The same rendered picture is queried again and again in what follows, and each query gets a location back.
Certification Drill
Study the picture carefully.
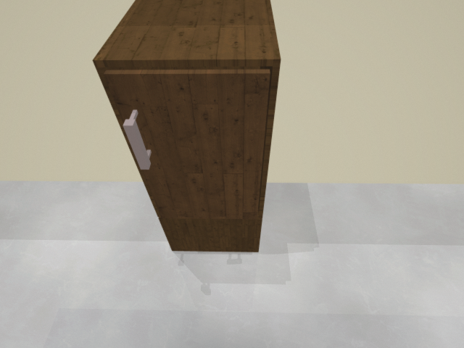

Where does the handle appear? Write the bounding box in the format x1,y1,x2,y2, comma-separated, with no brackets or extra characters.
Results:
123,110,152,170

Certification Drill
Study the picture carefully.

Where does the cupboard door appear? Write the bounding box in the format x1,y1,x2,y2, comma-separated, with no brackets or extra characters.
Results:
104,69,270,220

